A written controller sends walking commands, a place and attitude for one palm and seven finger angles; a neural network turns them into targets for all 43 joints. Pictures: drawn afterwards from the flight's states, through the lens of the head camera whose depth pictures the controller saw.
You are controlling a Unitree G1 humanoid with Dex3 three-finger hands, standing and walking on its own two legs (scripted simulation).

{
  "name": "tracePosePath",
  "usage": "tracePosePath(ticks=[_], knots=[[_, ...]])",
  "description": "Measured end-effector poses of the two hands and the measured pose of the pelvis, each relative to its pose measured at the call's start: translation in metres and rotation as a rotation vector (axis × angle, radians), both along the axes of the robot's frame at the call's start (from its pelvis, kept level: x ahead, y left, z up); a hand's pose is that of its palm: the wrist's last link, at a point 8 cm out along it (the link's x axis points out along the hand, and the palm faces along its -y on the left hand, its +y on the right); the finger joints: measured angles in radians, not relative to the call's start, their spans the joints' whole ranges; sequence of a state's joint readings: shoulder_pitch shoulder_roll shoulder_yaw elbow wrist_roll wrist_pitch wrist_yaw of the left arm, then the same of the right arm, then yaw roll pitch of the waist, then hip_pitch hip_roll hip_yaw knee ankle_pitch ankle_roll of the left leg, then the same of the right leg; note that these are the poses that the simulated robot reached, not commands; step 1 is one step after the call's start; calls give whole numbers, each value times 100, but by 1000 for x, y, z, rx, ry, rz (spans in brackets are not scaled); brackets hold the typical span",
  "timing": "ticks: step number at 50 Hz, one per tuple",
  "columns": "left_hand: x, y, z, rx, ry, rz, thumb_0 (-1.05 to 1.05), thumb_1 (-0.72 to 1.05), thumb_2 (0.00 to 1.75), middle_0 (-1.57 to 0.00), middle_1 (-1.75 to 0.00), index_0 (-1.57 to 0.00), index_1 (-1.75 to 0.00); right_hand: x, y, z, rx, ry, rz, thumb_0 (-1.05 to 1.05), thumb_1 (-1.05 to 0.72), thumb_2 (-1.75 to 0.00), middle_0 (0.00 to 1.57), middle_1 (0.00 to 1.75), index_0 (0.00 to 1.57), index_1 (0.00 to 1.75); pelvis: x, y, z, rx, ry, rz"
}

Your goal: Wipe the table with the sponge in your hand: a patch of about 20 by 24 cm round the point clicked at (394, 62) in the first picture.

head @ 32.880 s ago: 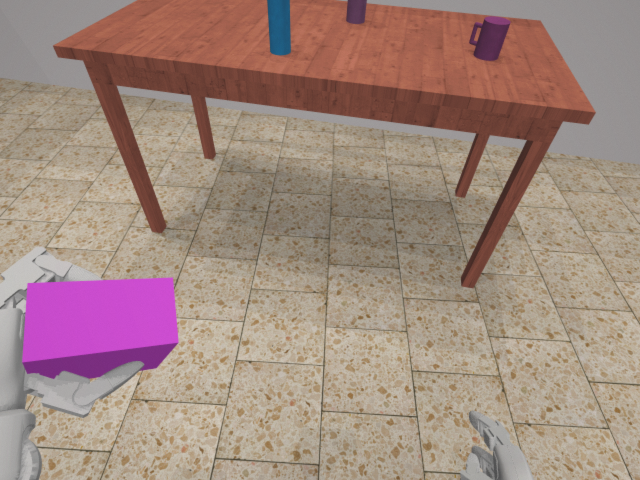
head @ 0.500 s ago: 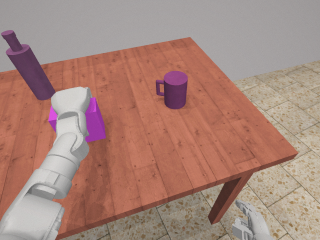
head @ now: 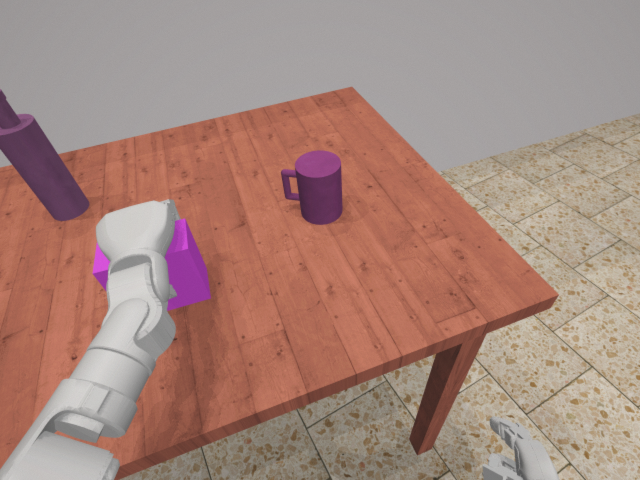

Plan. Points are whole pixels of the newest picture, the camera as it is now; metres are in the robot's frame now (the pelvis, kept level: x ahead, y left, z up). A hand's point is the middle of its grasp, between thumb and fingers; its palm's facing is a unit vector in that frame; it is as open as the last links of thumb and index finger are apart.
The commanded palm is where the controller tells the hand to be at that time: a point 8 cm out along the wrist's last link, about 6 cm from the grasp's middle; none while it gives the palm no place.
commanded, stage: wipe back along the middle lane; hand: left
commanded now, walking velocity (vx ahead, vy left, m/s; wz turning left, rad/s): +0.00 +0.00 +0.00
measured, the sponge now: (161, 278) +0.36 +0.27 +0.06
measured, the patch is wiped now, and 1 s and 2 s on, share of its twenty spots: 0.50 0.75 0.75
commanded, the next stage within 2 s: slide across to the third lane in 1.22 s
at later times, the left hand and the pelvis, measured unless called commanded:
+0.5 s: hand (158, 281) +0.32 +0.24 +0.10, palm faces +0.08 -0.04 -1.00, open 10.2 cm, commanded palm +0.27 +0.23 +0.13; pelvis -0.01 +0.00 +0.00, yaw -1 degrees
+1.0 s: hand (161, 303) +0.29 +0.23 +0.10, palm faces +0.12 -0.08 -0.99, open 10.1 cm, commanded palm +0.23 +0.20 +0.13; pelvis -0.01 +0.01 +0.00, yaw -1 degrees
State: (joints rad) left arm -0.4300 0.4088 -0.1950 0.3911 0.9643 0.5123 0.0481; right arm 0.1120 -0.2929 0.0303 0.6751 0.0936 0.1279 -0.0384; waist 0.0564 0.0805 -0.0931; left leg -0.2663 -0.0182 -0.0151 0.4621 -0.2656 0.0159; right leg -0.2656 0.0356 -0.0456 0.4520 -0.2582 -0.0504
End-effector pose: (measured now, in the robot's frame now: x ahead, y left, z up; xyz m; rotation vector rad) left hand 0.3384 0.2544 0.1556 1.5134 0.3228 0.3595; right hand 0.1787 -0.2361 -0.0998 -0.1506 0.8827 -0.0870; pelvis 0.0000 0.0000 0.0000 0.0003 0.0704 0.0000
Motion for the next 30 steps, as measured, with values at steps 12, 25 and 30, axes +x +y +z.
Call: tracePosePath(ticks=[12,25,30], knots=[[-17,-10,-1,0,-1,-8,0,-50,107,-69,-135,-71,-137,15,8,13,25,-90,22,1,-91,-90,20,30,20,30,-7,-3,-1,3,-11,-4],[-41,-18,-2,-13,-53,-30,0,-49,107,-68,-136,-70,-138,23,19,16,54,-115,44,1,-91,-90,20,30,20,30,-6,3,-2,1,-27,-12],[-50,-20,-3,-25,-65,-27,0,-49,107,-68,-136,-70,-138,30,27,19,63,-129,61,2,-91,-90,20,30,20,30,-6,5,-2,2,-35,-13]])
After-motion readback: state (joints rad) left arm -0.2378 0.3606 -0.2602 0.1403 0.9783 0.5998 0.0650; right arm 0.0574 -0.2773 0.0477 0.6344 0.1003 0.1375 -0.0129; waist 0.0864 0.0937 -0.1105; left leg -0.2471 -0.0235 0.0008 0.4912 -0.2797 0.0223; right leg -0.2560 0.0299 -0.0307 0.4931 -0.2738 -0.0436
